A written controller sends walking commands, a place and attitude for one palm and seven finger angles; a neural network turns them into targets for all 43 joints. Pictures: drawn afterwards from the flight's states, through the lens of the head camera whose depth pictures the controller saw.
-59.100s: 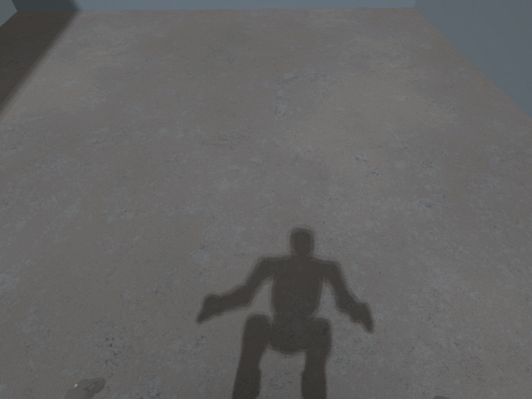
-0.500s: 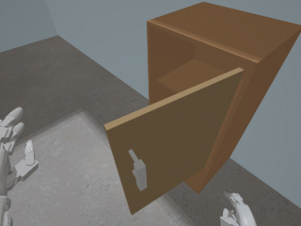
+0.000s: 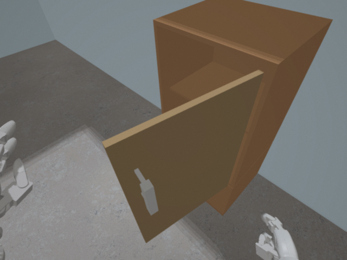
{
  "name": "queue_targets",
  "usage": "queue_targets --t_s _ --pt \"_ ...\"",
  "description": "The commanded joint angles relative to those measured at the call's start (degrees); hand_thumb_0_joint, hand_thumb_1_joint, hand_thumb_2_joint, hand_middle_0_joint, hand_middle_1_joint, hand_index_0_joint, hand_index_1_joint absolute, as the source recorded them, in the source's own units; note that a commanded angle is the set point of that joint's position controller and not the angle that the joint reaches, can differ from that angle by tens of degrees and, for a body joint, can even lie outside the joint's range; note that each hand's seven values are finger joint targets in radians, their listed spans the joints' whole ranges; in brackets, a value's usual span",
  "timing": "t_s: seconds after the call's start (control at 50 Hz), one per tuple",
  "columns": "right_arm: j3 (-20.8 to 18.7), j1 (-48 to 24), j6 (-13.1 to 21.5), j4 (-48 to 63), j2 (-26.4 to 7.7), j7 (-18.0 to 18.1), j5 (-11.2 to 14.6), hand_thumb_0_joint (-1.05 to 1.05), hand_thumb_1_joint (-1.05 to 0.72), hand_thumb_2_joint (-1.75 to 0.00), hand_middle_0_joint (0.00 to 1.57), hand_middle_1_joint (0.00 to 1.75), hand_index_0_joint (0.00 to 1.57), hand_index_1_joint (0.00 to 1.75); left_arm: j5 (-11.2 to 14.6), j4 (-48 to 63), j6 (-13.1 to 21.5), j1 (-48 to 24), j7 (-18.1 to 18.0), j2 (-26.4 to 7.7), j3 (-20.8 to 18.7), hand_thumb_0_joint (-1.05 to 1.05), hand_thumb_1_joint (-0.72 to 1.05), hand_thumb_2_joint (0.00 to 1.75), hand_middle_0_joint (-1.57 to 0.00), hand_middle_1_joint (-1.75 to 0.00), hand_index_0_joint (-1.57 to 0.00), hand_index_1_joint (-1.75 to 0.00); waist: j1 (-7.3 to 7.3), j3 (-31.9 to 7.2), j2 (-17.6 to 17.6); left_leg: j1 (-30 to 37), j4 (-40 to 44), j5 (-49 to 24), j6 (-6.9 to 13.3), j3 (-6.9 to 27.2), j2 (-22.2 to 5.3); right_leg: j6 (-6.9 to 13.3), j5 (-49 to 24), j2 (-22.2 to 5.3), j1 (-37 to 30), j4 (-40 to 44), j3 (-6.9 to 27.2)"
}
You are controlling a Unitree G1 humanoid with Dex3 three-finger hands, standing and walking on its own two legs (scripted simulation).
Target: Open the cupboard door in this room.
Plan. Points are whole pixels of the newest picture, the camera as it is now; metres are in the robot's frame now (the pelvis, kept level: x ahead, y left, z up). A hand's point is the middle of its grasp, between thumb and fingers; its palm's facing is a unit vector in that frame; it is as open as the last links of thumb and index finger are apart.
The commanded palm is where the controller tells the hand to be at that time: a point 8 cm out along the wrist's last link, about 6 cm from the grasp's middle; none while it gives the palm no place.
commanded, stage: step back with the hand held close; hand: left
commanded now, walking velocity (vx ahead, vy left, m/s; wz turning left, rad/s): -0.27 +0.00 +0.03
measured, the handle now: (145, 191) +0.27 +0.10 +0.01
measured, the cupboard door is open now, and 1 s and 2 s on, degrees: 78 78 78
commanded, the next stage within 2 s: stop stepping back and stand still in 0.94 s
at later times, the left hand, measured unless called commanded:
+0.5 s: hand out of the picture +0.12 +0.30 +0.15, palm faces +0.41 -0.75 -0.51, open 7.4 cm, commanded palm +0.05 +0.34 +0.17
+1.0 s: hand out of the picture +0.01 +0.34 +0.17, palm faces +0.46 -0.79 -0.41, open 7.5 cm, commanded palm -0.05 +0.37 +0.17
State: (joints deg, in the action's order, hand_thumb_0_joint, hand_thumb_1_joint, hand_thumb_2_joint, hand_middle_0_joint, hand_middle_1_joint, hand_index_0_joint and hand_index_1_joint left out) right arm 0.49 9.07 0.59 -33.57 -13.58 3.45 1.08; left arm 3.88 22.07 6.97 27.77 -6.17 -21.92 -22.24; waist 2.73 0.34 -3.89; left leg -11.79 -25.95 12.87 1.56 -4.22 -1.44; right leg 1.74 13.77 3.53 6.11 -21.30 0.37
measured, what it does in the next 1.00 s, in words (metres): walks backwards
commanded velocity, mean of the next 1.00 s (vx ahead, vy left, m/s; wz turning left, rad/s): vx -0.32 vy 0.00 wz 0.02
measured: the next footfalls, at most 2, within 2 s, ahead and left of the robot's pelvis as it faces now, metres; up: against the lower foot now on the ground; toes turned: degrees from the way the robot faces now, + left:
right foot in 1.10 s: -0.29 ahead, -0.06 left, +0.00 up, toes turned -3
left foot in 1.22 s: -0.10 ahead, +0.13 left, +0.00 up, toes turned -3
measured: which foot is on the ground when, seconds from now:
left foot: down 0.00-1.00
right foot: down 0.00-0.80, up 0.82-1.00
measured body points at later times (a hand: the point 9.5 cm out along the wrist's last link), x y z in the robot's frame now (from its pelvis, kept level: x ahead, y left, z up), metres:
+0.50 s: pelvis -0.08 +0.03 -0.02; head -0.06 +0.04 +0.43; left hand +0.09 +0.34 +0.18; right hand +0.09 -0.21 -0.09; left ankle +0.01 +0.10 -0.74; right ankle -0.05 -0.10 -0.74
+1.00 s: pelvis -0.18 +0.06 -0.01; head -0.17 +0.10 +0.44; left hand -0.02 +0.38 +0.19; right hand +0.01 -0.16 -0.07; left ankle +0.01 +0.11 -0.74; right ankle -0.29 -0.07 -0.68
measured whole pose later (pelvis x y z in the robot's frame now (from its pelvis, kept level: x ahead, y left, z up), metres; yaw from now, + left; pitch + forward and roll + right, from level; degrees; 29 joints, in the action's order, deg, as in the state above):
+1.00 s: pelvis -0.18 +0.06 -0.01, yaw +1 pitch +1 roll -7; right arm -1.1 9.2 5.1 -35.1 -10.3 1.6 -0.1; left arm 3.7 32.0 12.0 29.0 -8.8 -26.4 -26.1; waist 0.7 0.2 -1.8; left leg -27.3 -19.2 -3.2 5.3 -5.6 -2.5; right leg 0.9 31.6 6.8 15.1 -53.3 -2.1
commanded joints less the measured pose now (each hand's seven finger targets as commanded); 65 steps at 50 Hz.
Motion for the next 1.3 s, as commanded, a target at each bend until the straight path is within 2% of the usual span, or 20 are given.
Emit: queue_targets --t_s 0.0,0.2,0.46,0.54,0.66,0.7,0.74,0.78,0.8,0.84,0.96,1.02,1.06,1.08,1.12,1.16,1.18,1.2,1.24,1.28 --pt "-3.32 -5.39 1.14 10.34 -6.71 1.0 0.32 0.0 -0.9 -0.9 0.2 0.3 0.2 0.3 -0.18 12.43 3.28 -0.19 -0.97 -10.84 -5.44 0.0 0.9 0.9 -0.2 -0.3 -0.2 -0.3 -1.71 -8.44 3.96 8.09 0.68 -17.51 1.37 2.91 -2.54 -3.23 -28.51 -7.1 4.3 0.28 5.23" --pt "-3.97 -4.67 -0.25 12.71 -6.2 1.36 0.41 0.0 -0.9 -0.9 0.2 0.3 0.2 0.3 0.28 17.12 4.46 6.31 -2.67 -14.37 -11.02 0.0 0.9 0.9 -0.2 -0.3 -0.2 -0.3 -1.86 -10.05 0.6 -1.23 1.85 -14.44 1.43 5.15 -4.25 -1.94 -23.12 -5.89 1.16 -4.68 6.32" --pt "-4.45 -2.79 5.08 11.79 -7.64 1.85 -0.38 0.0 -0.9 -0.9 0.2 0.3 0.2 0.3 -2.99 18.4 7.85 1.08 -3.19 -12.37 -11.29 0.0 0.9 0.9 -0.2 -0.3 -0.2 -0.3 -2.08 -3.76 -6.31 -30.52 15.97 30.24 6.7 17.31 -12.53 -2.8 0.58 0.22 -8.62 -20.61 2.14" --pt "-4.28 -2.15 6.38 10.19 -6.99 1.16 -0.73 0.0 -0.9 -0.9 0.2 0.3 0.2 0.3 -1.76 18.6 8.4 2.12 -2.55 -11.51 -10.43 0.0 0.9 0.9 -0.2 -0.3 -0.2 -0.3 -2.73 -2.86 -2.47 -22.74 11.51 24.59 4.59 15.37 -9.43 -0.75 4.33 -0.9 -0.72 -12.02 5.52" --pt "-4.58 -1.21 5.73 7.45 -5.78 0.19 -0.81 0.0 -0.9 -0.9 0.2 0.3 0.2 0.3 -1.24 18.96 8.03 -1.15 -3.66 -11.68 -7.41 0.0 0.9 0.9 -0.2 -0.3 -0.2 -0.3 -4.1 -4.28 9.88 -0.43 -13.01 6.69 -0.82 6.01 0.16 5.13 8.23 -13.58 24.11 5.86 19.35" --pt "-4.47 -1.03 5.32 7.12 -5.3 0.19 -0.63 0.0 -0.9 -0.9 0.2 0.3 0.2 0.3 -1.44 20.04 8.19 -1.98 -4.22 -12.8 -7.64 0.0 0.9 0.9 -0.2 -0.3 -0.2 -0.3 -4.75 -5.95 9.52 1.08 -12.6 3.48 -0.87 6.6 0.08 4.64 -1.32 -13.94 22.86 2.6 16.51" --pt "-4.37 -2.29 5.18 8.21 -6.12 0.59 -0.51 0.0 -0.9 -0.9 0.2 0.3 0.2 0.3 -1.18 21.27 8.56 -1.65 -4.08 -14.68 -9.72 0.0 0.9 0.9 -0.2 -0.3 -0.2 -0.3 -4.11 -4.88 4.85 -0.44 -2.33 3.29 0.49 10.35 -2.68 0.98 2.1 -7.53 22.14 -2.38 10.54" --pt "-4.58 -5.56 6.2 9.39 -8.19 1.18 -0.92 0.0 -0.9 -0.9 0.2 0.3 0.2 0.3 -1.83 22.41 9.58 -0.5 -3.88 -15.59 -12.49 0.0 0.9 0.9 -0.2 -0.3 -0.2 -0.3 -2.81 -4.94 -13.93 -17.46 19.1 27.39 4.53 24.64 -14.8 -2.78 10.38 2.81 6.88 -22.39 1.95" --pt "-4.52 -4.63 7.0 9.19 -7.32 1.12 -1.67 0.0 -0.9 -0.9 0.2 0.3 0.2 0.3 -2.11 23.09 9.87 -0.94 -3.82 -15.0 -13.49 0.0 0.9 0.9 -0.2 -0.3 -0.2 -0.3 -2.66 -7.39 -15.72 -26.69 26.2 35.79 6.23 29.18 -19.51 -2.76 13.07 5.17 -1.85 -38.76 1.83" --pt "-5.21 -3.88 7.47 7.67 -5.85 -0.03 -1.77 0.0 -0.9 -0.9 0.2 0.3 0.2 0.3 -1.03 21.35 9.66 -0.06 -3.53 -14.56 -12.9 0.0 0.9 0.9 -0.2 -0.3 -0.2 -0.3 -2.0 -8.13 -6.22 -21.32 22.89 25.09 3.41 20.61 -17.31 -1.5 15.95 4.96 3.12 -46.94 1.25" --pt "-3.97 -3.97 7.78 5.61 -4.67 -1.47 -1.12 0.0 -0.9 -0.9 0.2 0.3 0.2 0.3 0.78 22.23 7.78 0.24 -3.28 -12.09 -7.74 0.0 0.9 0.9 -0.2 -0.3 -0.2 -0.3 -1.89 -11.19 -10.5 -7.69 23.06 16.21 -2.87 8.29 -11.47 0.25 21.3 4.37 3.03 -24.07 -7.07" --pt "-3.95 -2.61 7.33 4.33 -4.08 -2.02 -1.95 0.0 -0.9 -0.9 0.2 0.3 0.2 0.3 1.51 23.11 8.45 -1.14 -2.77 -14.11 -8.98 0.0 0.9 0.9 -0.2 -0.3 -0.2 -0.3 -1.48 -12.55 -6.18 1.06 12.8 4.39 -7.46 3.07 -7.71 2.02 18.12 -0.19 4.26 3.3 -4.15" --pt "-3.97 -1.34 6.42 3.51 -4.49 -1.67 -1.23 0.0 -0.9 -0.9 0.2 0.3 0.2 0.3 1.04 24.82 9.26 -1.79 -2.77 -17.14 -10.2 0.0 0.9 0.9 -0.2 -0.3 -0.2 -0.3 -2.32 -7.2 13.14 9.3 -22.96 2.75 -6.58 0.53 1.55 7.31 13.05 -17.71 27.47 16.56 12.88" --pt "-3.4 -3.32 7.07 3.7 -4.81 -1.62 -2.46 0.0 -0.9 -0.9 0.2 0.3 0.2 0.3 1.12 28.14 9.78 -3.99 -3.74 -20.81 -14.32 0.0 0.9 0.9 -0.2 -0.3 -0.2 -0.3 -1.83 -9.13 9.63 4.55 -32.65 7.21 -5.47 3.91 1.79 12.38 6.5 -23.5 26.34 14.46 16.01" --pt "-3.78 -3.5 7.36 5.5 -5.36 -0.78 -0.29 0.0 -0.9 -0.9 0.2 0.3 0.2 0.3 0.14 22.89 6.99 -7.75 -2.13 -12.91 -7.13 0.0 0.9 0.9 -0.2 -0.3 -0.2 -0.3 -3.78 -1.03 15.56 -8.72 -29.45 5.54 -2.94 9.41 -0.19 10.05 -0.39 -18.23 17.21 5.11 12.91" --pt "-2.37 -2.36 7.22 4.23 -4.94 0.83 -0.15 0.0 -0.9 -0.9 0.2 0.3 0.2 0.3 -0.2 19.47 5.68 -9.18 -2.83 -13.17 -8.11 0.0 0.9 0.9 -0.2 -0.3 -0.2 -0.3 -5.49 2.12 2.59 0.46 -7.21 1.37 -1.94 6.81 -0.15 4.05 0.84 -11.79 17.82 -4.21 4.77" --pt "-2.52 -2.19 8.25 4.57 -6.09 1.48 -0.07 0.0 -0.9 -0.9 0.2 0.3 0.2 0.3 0.08 17.84 5.1 -8.4 -2.55 -12.73 -8.4 0.0 0.9 0.9 -0.2 -0.3 -0.2 -0.3 -5.25 1.9 -7.85 4.25 2.9 -0.59 -0.67 11.82 -2.57 0.2 6.03 -5.55 19.21 -13.09 0.21" --pt "-2.03 -2.09 9.3 5.59 -5.76 1.37 -0.35 0.0 -0.9 -0.9 0.2 0.3 0.2 0.3 0.04 19.58 5.8 -10.98 -2.87 -11.9 -7.31 0.0 0.9 0.9 -0.2 -0.3 -0.2 -0.3 -4.34 -0.51 -17.42 3.42 12.09 -1.7 1.96 25.01 -10.16 -1.95 13.44 -0.24 16.51 -21.26 -1.02" --pt "-2.14 -2.69 10.54 5.18 -4.59 0.74 -1.33 0.0 -0.9 -0.9 0.2 0.3 0.2 0.3 -0.39 20.83 6.77 -8.5 -3.55 -14.95 -9.6 0.0 0.9 0.9 -0.2 -0.3 -0.2 -0.3 -3.04 -5.67 -11.96 -4.42 26.99 34.22 -4.7 34.14 -14.02 -0.81 18.02 1.92 10.12 -32.45 3.35" --pt "-2.58 -3.61 10.44 6.14 -4.23 -0.12 -1.39 0.0 -0.9 -0.9 0.2 0.3 0.2 0.3 -0.28 24.41 6.33 -1.65 -3.21 -15.28 -10.4 0.0 0.9 0.9 -0.2 -0.3 -0.2 -0.3 -1.33 -6.75 -7.9 -7.64 28.49 31.77 -8.71 23.7 -11.02 -0.1 14.96 4.12 5.03 -31.55 -1.21"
